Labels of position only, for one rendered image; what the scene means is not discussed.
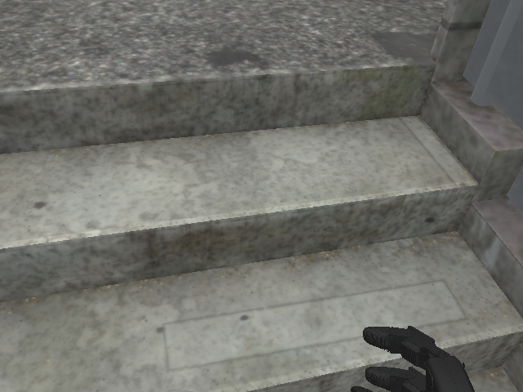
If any right robot hand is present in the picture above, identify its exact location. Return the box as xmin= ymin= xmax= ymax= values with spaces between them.
xmin=351 ymin=326 xmax=475 ymax=392

